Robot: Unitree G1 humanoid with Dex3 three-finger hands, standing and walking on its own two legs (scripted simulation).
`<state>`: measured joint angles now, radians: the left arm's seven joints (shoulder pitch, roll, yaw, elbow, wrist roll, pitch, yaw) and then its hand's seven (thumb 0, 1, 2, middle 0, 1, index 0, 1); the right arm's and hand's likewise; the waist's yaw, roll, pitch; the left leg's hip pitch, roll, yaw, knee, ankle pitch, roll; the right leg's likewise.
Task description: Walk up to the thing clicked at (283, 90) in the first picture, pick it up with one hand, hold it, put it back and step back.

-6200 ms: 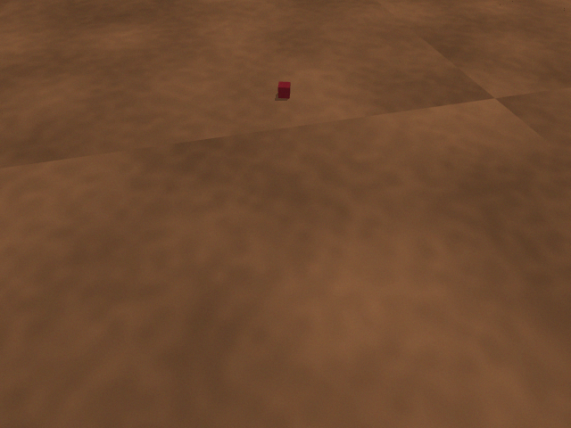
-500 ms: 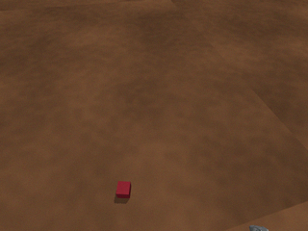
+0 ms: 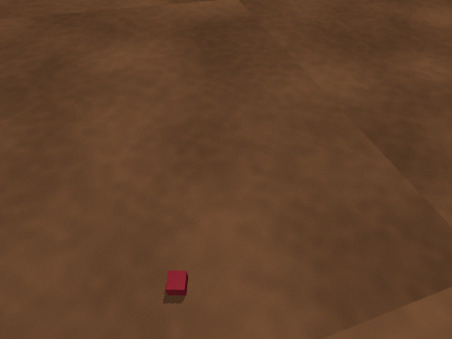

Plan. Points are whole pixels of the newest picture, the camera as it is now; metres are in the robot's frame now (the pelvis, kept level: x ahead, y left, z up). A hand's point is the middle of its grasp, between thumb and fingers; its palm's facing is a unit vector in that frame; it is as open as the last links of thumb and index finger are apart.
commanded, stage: walk up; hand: left
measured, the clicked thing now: (177, 283) +0.45 +0.21 -0.74
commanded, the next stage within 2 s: stand in 0.32 s
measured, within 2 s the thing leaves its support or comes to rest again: neither
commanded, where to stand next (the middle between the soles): +0.06 -0.01 m, yaw -2 degrees
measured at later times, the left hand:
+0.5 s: hand out of the picture +0.08 +0.25 -0.16, palm faces -0.02 -0.94 -0.33, open 7.4 cm
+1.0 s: hand out of the picture +0.11 +0.24 -0.15, palm faces -0.02 -0.94 -0.34, open 7.4 cm
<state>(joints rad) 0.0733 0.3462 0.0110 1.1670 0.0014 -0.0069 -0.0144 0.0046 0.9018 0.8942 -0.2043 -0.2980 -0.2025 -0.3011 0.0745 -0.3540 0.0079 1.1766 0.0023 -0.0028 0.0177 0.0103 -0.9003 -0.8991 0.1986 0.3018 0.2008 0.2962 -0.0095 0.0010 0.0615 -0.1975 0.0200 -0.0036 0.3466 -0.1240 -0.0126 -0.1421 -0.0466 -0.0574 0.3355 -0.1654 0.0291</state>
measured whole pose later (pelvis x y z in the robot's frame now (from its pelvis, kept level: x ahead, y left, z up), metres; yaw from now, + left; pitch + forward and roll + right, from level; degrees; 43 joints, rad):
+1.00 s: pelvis +0.03 -0.01 +0.00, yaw +0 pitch -2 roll +0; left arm 0.09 0.35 0.01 1.14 0.01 -0.01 -0.01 0.00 0.90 0.89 -0.20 -0.30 -0.20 -0.30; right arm 0.07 -0.35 0.01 1.14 0.00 0.00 0.01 0.01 -0.90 -0.90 0.20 0.30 0.20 0.30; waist -0.01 0.00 0.04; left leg -0.14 0.03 -0.01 0.33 -0.16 -0.03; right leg -0.08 -0.04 -0.06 0.31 -0.20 0.02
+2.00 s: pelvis +0.03 -0.01 +0.00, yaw +0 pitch -2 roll +0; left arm 0.12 0.35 0.01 1.14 0.01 -0.01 -0.01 0.00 0.90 0.89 -0.20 -0.30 -0.20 -0.30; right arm 0.10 -0.35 0.01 1.14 -0.01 0.00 0.01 0.01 -0.90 -0.90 0.20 0.30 0.20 0.30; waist 0.00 0.00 0.05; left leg -0.13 0.03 -0.01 0.32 -0.15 -0.03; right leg -0.08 -0.04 -0.06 0.31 -0.20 0.02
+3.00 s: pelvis +0.03 +0.00 +0.00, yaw +0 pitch -2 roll +0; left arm 0.12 0.35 0.00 1.13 0.01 -0.01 0.00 0.00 0.90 0.89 -0.20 -0.30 -0.20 -0.30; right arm 0.10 -0.35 0.01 1.13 -0.01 -0.01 0.01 0.01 -0.90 -0.90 0.20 0.30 0.20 0.30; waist 0.00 -0.01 0.05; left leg -0.13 0.02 0.00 0.32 -0.17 -0.02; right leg -0.07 -0.04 -0.06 0.30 -0.20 0.03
